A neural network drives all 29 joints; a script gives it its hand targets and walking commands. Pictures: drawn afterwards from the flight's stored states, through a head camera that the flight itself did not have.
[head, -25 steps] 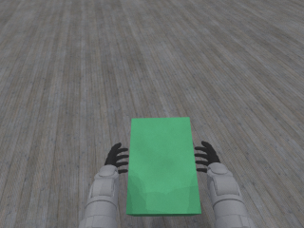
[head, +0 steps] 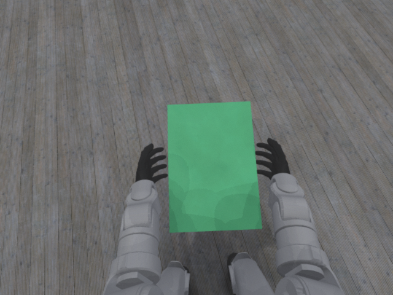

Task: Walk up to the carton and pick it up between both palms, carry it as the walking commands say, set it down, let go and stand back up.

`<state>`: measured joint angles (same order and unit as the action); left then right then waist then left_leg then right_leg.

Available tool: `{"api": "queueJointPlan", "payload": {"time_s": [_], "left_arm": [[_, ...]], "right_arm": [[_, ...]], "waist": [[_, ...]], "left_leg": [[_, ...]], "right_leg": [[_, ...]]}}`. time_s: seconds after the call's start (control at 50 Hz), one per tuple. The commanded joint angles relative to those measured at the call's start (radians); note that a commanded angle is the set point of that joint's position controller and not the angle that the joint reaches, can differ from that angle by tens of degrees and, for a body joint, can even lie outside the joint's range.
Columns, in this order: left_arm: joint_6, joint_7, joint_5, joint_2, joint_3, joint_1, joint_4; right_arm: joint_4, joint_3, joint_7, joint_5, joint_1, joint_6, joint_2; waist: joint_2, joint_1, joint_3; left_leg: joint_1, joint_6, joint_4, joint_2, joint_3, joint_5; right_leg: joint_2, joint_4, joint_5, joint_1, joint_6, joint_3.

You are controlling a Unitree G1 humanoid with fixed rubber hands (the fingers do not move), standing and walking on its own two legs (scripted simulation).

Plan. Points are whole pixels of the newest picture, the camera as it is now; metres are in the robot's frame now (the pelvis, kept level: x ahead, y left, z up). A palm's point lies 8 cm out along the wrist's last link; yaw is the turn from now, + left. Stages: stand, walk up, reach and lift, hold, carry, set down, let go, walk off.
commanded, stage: set down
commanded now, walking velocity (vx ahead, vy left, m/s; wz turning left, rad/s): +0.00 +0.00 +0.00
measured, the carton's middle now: (210, 168) +0.42 -0.02 -0.15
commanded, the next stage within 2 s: none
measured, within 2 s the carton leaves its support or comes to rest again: neither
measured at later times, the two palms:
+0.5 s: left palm (155, 179) +0.39 +0.12 -0.14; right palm (266, 173) +0.40 -0.16 -0.15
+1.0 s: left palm (162, 181) +0.41 +0.11 -0.23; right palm (258, 174) +0.42 -0.16 -0.23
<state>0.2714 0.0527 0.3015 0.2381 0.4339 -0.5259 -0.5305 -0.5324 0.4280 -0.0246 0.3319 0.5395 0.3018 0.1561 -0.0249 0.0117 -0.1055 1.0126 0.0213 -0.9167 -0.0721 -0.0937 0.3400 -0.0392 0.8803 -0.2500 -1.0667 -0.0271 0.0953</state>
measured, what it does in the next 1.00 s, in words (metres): lowers itself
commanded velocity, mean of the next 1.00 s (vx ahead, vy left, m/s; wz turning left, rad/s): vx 0.00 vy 0.00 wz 0.00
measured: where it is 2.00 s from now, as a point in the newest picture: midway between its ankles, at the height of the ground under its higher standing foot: outside the picture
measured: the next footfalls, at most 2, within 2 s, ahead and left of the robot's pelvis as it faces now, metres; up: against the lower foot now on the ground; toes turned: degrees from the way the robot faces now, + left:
none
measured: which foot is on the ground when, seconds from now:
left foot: down 0.00-1.00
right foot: down 0.00-1.00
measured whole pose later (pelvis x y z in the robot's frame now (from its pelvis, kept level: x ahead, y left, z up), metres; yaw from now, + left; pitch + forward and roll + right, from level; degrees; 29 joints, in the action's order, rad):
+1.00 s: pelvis -0.02 -0.01 -0.15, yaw +2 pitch +42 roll +2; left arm 0.23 0.18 0.16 0.14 0.42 -0.79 -0.65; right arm -0.71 0.37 -0.13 0.21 0.84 0.26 0.03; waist -0.02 0.02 -0.22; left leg 1.75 0.06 -1.56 -0.14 -0.09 0.55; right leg -0.10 1.54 -0.45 -1.82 -0.05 0.12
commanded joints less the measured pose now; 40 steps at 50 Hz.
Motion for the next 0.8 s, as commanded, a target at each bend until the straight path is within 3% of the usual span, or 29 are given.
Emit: {"api": "queueJointPlan", "payload": {"time_s": [0.0,0.28,0.56,0.78], "left_arm": [[-0.028,-0.287,-0.131,0.896,-0.576,-0.595,-0.045],[-0.018,-0.306,-0.171,0.886,-0.585,-0.625,-0.072],[-0.054,-0.238,-0.236,0.872,-0.644,-0.706,-0.084],[-0.060,-0.184,-0.253,0.849,-0.613,-0.819,-0.109]], "right_arm": [[-0.056,-0.582,0.278,-0.146,0.558,-0.034,0.929],[-0.075,-0.611,0.243,-0.170,0.577,-0.025,0.959],[-0.083,-0.662,0.203,-0.236,0.673,-0.063,0.921],[-0.132,-0.622,0.189,-0.254,0.789,-0.072,0.862]], "waist": [[0.042,-0.001,-0.746],[0.063,0.000,-0.864],[0.046,0.007,-0.992],[0.040,0.014,-1.004]], "left_leg": [[-0.126,-0.003,0.064,-0.070,0.048,-0.106],[0.135,0.002,-0.128,-0.101,0.073,-0.125],[0.266,0.025,-0.306,-0.113,0.091,-0.126],[0.329,0.034,-0.406,-0.117,0.104,-0.070]], "right_leg": [[-0.082,0.004,0.128,0.462,0.022,-0.052],[-0.092,0.172,0.188,0.304,0.000,-0.048],[-0.111,0.352,0.183,0.133,-0.012,-0.075],[-0.122,0.467,0.096,-0.012,-0.009,-0.106]]}}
